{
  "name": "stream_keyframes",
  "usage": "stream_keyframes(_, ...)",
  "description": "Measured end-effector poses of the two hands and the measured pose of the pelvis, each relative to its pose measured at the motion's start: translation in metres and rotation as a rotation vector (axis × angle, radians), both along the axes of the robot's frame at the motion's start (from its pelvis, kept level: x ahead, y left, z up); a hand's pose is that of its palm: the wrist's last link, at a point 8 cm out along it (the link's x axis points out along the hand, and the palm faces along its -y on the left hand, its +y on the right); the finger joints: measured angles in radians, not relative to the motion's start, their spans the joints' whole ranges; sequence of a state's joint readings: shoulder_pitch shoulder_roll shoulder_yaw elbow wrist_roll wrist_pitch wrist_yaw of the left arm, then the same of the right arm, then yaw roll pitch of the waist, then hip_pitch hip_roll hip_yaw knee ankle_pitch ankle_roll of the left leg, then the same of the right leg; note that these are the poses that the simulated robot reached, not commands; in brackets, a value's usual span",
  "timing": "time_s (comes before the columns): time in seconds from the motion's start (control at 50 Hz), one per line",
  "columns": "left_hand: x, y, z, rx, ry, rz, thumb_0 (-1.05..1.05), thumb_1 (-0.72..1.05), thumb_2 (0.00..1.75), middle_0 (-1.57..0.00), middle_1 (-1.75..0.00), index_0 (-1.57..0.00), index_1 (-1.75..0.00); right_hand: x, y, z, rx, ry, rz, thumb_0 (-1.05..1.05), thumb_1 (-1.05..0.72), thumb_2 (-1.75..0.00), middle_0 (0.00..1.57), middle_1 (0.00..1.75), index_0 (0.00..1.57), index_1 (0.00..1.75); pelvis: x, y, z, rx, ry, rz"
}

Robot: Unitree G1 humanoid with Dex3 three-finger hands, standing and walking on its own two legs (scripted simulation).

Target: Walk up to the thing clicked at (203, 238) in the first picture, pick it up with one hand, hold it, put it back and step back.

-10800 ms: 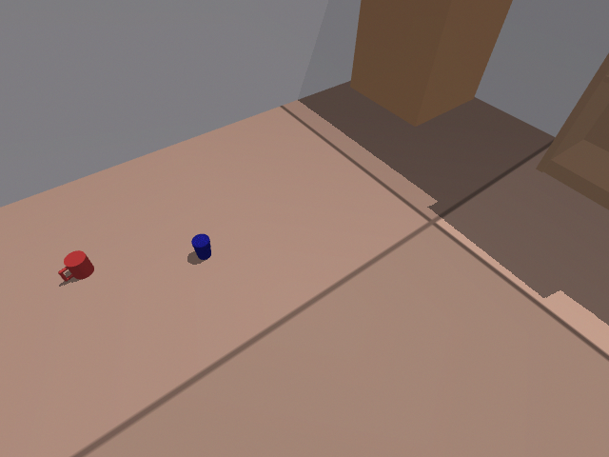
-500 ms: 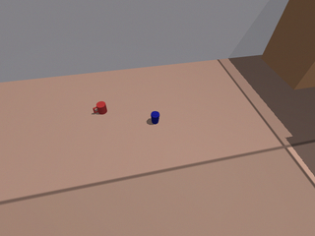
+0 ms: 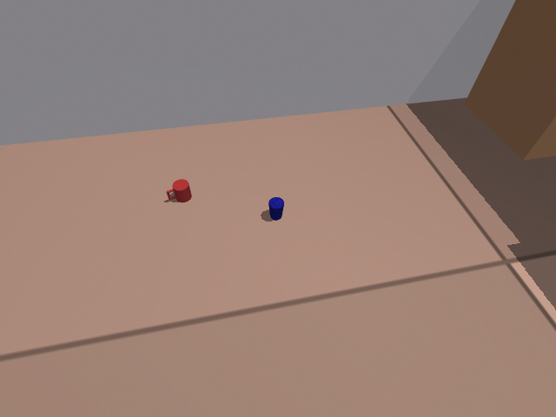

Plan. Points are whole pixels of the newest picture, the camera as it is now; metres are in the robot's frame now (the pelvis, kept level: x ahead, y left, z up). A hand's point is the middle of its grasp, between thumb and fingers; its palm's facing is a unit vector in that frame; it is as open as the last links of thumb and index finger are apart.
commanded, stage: stand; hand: left
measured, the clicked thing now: (276, 209) +1.08 +0.01 -0.73
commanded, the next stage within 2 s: walk up in 0.86 s
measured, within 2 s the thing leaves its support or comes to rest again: neither
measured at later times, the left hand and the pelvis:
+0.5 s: hand out of the picture +0.07 +0.26 -0.15, palm faces -0.03 -0.93 -0.36, open 7.4 cm; pelvis +0.00 +0.00 +0.00, yaw +0 degrees
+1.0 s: hand out of the picture +0.06 +0.29 -0.16, palm faces -0.15 -0.91 -0.39, open 7.4 cm; pelvis +0.00 +0.02 -0.01, yaw -7 degrees
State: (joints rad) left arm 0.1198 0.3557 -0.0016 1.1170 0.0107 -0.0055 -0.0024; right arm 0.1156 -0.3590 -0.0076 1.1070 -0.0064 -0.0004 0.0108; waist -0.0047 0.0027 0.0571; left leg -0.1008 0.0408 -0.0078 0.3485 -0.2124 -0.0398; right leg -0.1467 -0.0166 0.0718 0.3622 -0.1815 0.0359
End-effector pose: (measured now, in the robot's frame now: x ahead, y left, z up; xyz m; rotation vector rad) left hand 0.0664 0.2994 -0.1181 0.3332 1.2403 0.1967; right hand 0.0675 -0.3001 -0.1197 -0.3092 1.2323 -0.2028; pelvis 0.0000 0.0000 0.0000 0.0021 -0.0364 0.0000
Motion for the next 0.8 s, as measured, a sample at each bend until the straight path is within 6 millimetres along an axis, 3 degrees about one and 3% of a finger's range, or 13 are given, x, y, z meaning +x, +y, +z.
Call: stream_keyframes(0.8,-0.0042,-0.0003,-0.0001,0.002,0.003,-0.004,0.00,0.90,0.90,-0.20,-0.30,-0.20,-0.30,-0.0093,-0.0016,-0.0005,-0.001,0.014,-0.010,0.01,-0.90,-0.90,0.21,0.30,0.20,0.30,-0.0020,-0.0007,0.0000,-0.001,-0.003,0.002)
